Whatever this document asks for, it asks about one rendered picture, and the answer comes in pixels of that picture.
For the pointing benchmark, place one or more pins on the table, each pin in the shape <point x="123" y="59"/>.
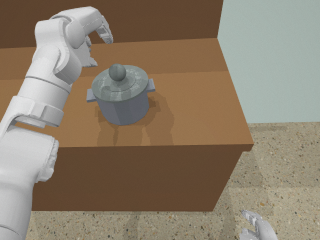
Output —
<point x="181" y="154"/>

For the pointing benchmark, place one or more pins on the right robot hand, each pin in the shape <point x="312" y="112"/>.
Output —
<point x="263" y="230"/>

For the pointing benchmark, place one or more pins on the left robot hand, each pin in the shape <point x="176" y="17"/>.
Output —
<point x="91" y="20"/>

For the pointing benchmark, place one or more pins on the lid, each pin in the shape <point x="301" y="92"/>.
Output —
<point x="132" y="86"/>

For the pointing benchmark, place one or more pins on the knob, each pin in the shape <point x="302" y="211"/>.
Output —
<point x="117" y="72"/>

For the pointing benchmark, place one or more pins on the robot left upper arm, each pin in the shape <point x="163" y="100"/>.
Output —
<point x="26" y="157"/>

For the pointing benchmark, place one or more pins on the robot left forearm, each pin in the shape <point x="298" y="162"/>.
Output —
<point x="48" y="82"/>

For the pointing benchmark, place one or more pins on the pot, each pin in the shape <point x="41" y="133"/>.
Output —
<point x="124" y="113"/>

